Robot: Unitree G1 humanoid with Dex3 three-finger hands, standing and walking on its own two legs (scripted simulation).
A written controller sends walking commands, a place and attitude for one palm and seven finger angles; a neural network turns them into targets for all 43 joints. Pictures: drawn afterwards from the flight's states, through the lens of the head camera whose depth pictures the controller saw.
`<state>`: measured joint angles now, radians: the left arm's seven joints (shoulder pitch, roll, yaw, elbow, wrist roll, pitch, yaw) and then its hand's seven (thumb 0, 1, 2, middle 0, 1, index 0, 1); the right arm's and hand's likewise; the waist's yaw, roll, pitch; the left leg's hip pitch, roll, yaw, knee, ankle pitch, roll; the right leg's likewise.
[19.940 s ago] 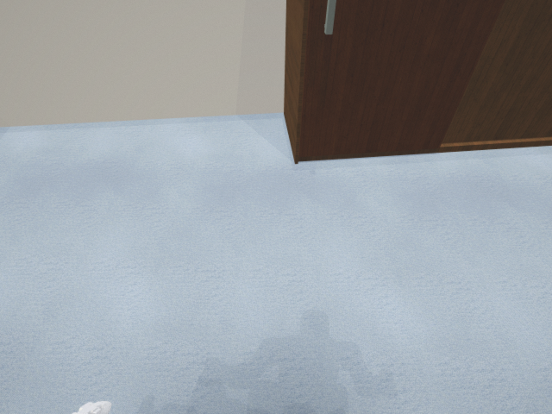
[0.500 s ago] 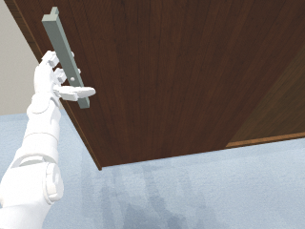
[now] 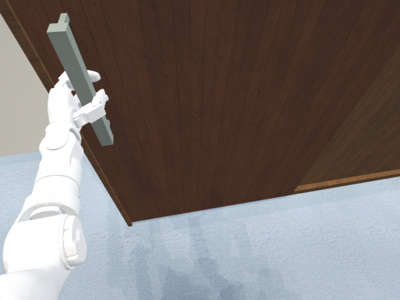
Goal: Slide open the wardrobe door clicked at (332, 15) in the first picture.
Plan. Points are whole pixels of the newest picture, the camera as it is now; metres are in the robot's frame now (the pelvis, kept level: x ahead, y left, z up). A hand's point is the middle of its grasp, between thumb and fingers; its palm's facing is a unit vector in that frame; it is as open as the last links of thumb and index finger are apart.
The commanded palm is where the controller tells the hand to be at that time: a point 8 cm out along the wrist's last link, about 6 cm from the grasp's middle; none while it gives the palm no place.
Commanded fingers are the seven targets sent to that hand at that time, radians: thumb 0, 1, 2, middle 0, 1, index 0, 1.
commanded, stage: grip the handle and tug to test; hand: left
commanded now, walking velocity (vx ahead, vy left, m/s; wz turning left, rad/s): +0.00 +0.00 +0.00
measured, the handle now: (89, 89) +0.52 +0.22 +0.13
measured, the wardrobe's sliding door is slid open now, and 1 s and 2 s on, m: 0.00 0.00 0.04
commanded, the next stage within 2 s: tug the door sideways, standing still in 0.70 s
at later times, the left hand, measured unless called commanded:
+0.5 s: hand (98, 105) +0.47 +0.19 +0.13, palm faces +0.17 -0.98 +0.02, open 6.0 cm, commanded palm +0.42 +0.24 +0.13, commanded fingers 0.00 0.90 0.90 -0.45 -1.40 -0.45 -1.40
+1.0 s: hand (98, 104) +0.47 +0.19 +0.13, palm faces +0.18 -0.98 +0.02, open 6.1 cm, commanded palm +0.44 +0.22 +0.13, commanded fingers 0.00 0.90 0.90 -0.45 -1.40 -0.45 -1.40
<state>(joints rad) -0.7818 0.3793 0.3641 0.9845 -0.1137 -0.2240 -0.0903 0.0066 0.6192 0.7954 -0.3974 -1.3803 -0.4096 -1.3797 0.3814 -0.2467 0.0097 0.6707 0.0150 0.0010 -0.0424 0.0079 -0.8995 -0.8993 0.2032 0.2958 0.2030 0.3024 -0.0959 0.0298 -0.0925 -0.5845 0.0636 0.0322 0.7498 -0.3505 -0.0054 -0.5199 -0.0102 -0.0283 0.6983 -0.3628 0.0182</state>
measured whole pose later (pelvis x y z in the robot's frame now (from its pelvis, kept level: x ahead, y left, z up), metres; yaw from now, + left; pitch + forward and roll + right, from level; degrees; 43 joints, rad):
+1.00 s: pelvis +0.04 +0.00 +0.01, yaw +1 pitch +10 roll -2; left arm -0.56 0.25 0.27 0.60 -0.15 -0.06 -0.03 0.02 0.66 0.79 -0.31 -1.40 -0.35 -1.40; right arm 0.33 -0.24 -0.02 0.66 0.02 0.00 -0.04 0.01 -0.90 -0.90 0.20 0.30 0.20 0.30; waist -0.03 0.04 -0.09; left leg -0.45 0.05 0.02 0.66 -0.37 -0.01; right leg -0.38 -0.02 -0.04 0.61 -0.36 0.02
